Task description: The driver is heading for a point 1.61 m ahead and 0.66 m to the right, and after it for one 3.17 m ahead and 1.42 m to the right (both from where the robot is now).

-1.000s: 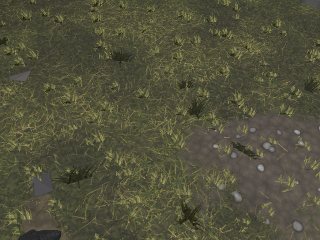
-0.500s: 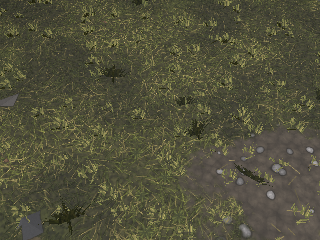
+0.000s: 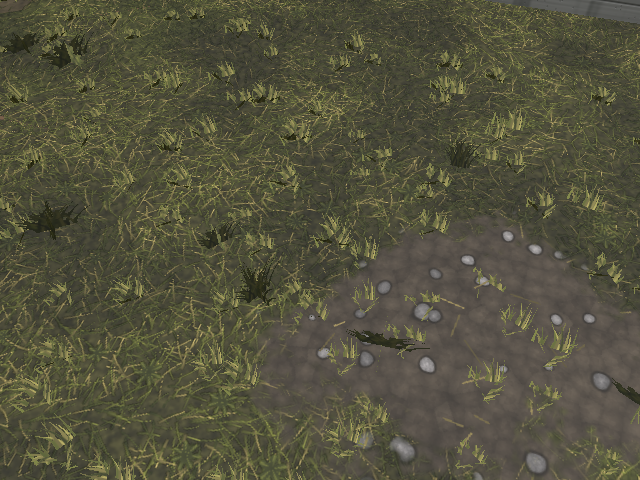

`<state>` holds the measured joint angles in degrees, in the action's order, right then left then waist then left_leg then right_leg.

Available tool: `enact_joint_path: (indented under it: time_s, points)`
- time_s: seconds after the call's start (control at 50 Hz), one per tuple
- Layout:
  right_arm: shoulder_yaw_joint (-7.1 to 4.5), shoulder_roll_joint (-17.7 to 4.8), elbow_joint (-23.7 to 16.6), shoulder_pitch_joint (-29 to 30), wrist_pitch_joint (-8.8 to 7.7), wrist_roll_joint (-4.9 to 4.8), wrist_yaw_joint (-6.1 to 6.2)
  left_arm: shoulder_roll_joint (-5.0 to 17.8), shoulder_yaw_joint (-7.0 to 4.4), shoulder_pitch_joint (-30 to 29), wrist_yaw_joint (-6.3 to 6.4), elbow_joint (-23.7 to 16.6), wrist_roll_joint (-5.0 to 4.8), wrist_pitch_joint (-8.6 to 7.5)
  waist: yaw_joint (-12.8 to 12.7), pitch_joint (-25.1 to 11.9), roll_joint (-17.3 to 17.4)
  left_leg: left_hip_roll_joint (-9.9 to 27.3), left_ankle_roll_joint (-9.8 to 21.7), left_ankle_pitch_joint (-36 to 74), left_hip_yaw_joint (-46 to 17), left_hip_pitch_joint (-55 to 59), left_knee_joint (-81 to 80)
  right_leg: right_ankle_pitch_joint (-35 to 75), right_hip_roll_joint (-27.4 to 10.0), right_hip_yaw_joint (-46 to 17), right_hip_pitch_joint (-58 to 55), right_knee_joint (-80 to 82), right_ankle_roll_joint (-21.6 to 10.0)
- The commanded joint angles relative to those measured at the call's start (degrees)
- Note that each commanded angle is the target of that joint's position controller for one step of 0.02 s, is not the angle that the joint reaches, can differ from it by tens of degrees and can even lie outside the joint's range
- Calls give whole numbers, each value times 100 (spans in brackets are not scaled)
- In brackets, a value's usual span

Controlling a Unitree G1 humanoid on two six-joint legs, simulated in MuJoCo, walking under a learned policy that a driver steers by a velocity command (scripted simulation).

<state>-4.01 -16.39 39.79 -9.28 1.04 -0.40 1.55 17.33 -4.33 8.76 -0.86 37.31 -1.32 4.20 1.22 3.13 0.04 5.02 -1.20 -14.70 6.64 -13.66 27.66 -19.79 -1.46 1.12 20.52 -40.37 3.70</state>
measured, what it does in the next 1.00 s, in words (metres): steps to the right, turning right: right foot, then left foot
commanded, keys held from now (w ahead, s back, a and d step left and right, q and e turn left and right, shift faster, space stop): e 0.42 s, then w+e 0.50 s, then w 0.04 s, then w+q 0.04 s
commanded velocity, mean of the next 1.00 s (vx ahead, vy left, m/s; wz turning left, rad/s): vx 0.18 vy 0.00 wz -0.58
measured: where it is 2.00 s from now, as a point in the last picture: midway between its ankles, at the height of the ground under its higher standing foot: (537, 406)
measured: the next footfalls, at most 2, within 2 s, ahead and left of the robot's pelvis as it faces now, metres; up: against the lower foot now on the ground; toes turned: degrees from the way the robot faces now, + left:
right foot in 0.04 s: +0.04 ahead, -0.12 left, +0.00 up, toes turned -3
left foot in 0.50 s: +0.10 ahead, +0.09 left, +0.00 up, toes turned -24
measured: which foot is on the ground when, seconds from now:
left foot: down 0.00-0.04, up 0.06-0.48, down 0.50-0.98, up 1.00-1.00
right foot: up 0.00-0.02, down 0.04-0.50, up 0.52-0.96, down 0.98-1.00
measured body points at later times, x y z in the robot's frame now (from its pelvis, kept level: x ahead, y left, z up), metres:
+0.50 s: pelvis +0.01 -0.01 -0.01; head +0.04 -0.01 +0.44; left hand +0.25 +0.22 -0.09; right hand +0.09 -0.33 -0.09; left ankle +0.06 +0.11 -0.74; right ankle +0.00 -0.12 -0.74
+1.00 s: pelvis +0.12 -0.13 -0.02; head +0.14 -0.16 +0.43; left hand +0.45 -0.05 -0.09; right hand -0.04 -0.39 -0.14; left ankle +0.06 +0.10 -0.72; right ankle +0.13 -0.26 -0.74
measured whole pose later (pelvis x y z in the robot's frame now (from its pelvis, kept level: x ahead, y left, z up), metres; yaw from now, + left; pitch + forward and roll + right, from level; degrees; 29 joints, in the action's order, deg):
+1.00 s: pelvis +0.12 -0.13 -0.02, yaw -35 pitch +3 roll +1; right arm -4.8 -18.9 44.9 -21.4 -2.8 -0.9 0.2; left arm 17.3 -3.6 5.7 -2.5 33.4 -1.5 -0.9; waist 3.9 1.7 0.5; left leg 8.2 -3.5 -28.2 8.7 -2.5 36.0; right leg -11.0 -0.3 2.4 28.0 -36.9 -3.2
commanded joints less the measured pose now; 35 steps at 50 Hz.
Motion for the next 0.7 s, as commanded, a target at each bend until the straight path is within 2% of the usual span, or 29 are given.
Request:
enact_joint_path:
  time_s: [0.02,0.04,0.06,0.08,0.1,0.12,0.14,0.16,0.2,0.28,0.34,0.42,0.44,0.48,0.5,0.52,0.54,0.56,0.58,0.6,0.62,0.66,0.7]
  points:
    - [-313,-1011,-214,22,-95,-151,-9,602,-234,365,-29,-327,21,-49,-221,-768,876,1091,806,2123,-606,486,105,1073,269,282,-820,1547,-434]
    - [-257,-779,-113,-278,-126,-48,-34,939,-348,601,35,-299,18,-59,-220,-895,78,740,303,1110,-122,-330,1030,2374,-132,-473,-1788,1894,-713]
    - [-83,-340,-416,-196,-139,325,-67,1680,-486,675,139,-441,60,-85,-53,-913,-1890,-114,-341,-2261,221,-2191,2846,4850,-1743,-2669,-2666,1710,-1635]
    - [-163,-627,-551,391,-158,211,-5,1473,-413,798,66,-499,277,-226,-588,-1249,-1359,-415,-381,-2627,-768,-2502,3834,4595,-2138,-3085,-2205,1877,-2504]
    - [-223,-806,-543,513,-131,61,25,1307,-350,594,45,-454,289,-337,-481,-995,-913,-299,-318,-2197,-977,-2566,4152,4066,-1798,-2569,-1999,1962,-2330]
    - [-251,-832,-473,441,-109,39,62,1150,-319,273,80,-432,181,-387,-306,-792,-735,-233,-271,-1671,-1043,-2612,4031,3541,-1439,-2194,-1837,1970,-1990]
    - [-273,-845,-388,382,-88,85,111,984,-260,54,118,-460,78,-377,-227,-731,-616,-195,-286,-1326,-1090,-2609,3870,3276,-1250,-2046,-1751,1969,-1772]
    - [-288,-853,-371,285,-76,120,127,945,-223,-99,157,-479,40,-350,-125,-715,-666,-251,-336,-1041,-1080,-2388,3843,3378,-1118,-1925,-1519,1983,-1720]
    - [-269,-740,-324,125,-95,92,92,912,-194,-105,213,-485,88,-310,-54,-861,-721,-403,-399,-689,-1032,-2098,3696,3338,-972,-1841,-1401,2003,-1723]
    - [-189,-560,-376,329,-119,68,59,1017,-231,4,278,-441,67,-278,-181,-824,-751,-521,-450,-461,-1097,-1861,2442,2582,-853,-2066,-1408,1962,-1680]
    - [-182,-575,-419,420,-153,45,4,1106,-263,-31,261,-454,79,-244,-241,-734,-866,-626,-415,-533,-1154,-1439,1797,2032,-822,-2412,-1103,1944,-1697]
    - [-213,-642,-456,353,-245,-7,-80,1115,-273,-133,198,-479,43,-200,-243,-723,-948,-763,-295,-652,-1186,-939,1022,2191,-762,-2963,-1035,1778,-1651]
    - [-220,-649,-440,232,-273,-24,-106,1096,-267,-148,198,-483,11,-189,-194,-846,-922,-775,-232,-534,-1162,-699,679,1715,-696,-3071,-1027,1772,-1608]
    - [-250,-609,-336,-109,-323,-49,-127,956,-209,-282,225,-507,-54,-170,86,-810,-791,-714,-18,247,-1022,342,-518,71,-303,-3014,-397,1641,-1316]
    - [-311,-850,-315,-392,-327,4,-88,664,-115,-109,229,-497,-17,-190,121,-952,-223,96,298,-117,-1715,1236,-771,-1223,50,-2622,388,948,-1011]
    - [-388,-1301,-271,-698,-305,125,-69,422,-59,50,223,-583,-21,-243,44,-848,1051,1180,990,-1471,-3291,1666,-1261,-1757,937,-1309,1621,-466,-673]
    - [-410,-1361,-261,-681,-386,251,-122,779,-153,-183,229,-728,14,-350,105,-351,1338,1801,1522,-2352,-4410,1081,-1716,-1392,573,-1207,2268,-1467,-552]
    - [-325,-1074,-353,-354,-445,191,-88,1054,-244,-176,217,-659,25,-384,-19,-82,1060,1624,1453,-2534,-4006,872,-1752,-909,287,-1166,2359,-1934,-479]
    - [-269,-885,-392,-141,-460,93,-31,1068,-280,6,202,-506,49,-374,-110,-2,961,1296,1210,-2309,-3451,891,-1756,-541,217,-1045,2386,-2138,-358]
    - [-232,-793,-415,-99,-458,35,16,1011,-285,92,192,-438,70,-364,-97,-67,906,1111,1038,-2014,-3031,1024,-1733,-250,158,-935,2451,-2325,-251]
    - [-202,-751,-385,-201,-465,25,52,868,-252,39,147,-439,61,-379,-6,-26,845,1018,985,-1616,-2655,1025,-1779,50,90,-836,2510,-2513,-174]
    - [-189,-748,-325,-477,-508,78,69,623,-181,-111,83,-506,18,-434,134,-10,765,903,964,-1132,-2080,1015,-1897,493,-11,-628,2549,-2538,-93]
    - [-199,-778,-264,-708,-537,95,50,502,-132,-286,46,-594,1,-474,266,19,751,930,1031,-801,-1746,1140,-1970,752,-103,-552,2656,-2221,-19]
Velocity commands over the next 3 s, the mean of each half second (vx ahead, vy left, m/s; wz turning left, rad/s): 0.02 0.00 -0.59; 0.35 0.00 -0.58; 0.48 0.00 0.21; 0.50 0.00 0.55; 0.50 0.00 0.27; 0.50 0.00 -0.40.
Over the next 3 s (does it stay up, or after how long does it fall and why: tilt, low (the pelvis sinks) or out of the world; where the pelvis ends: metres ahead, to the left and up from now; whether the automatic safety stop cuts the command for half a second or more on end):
stays up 1.14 -0.48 -0.02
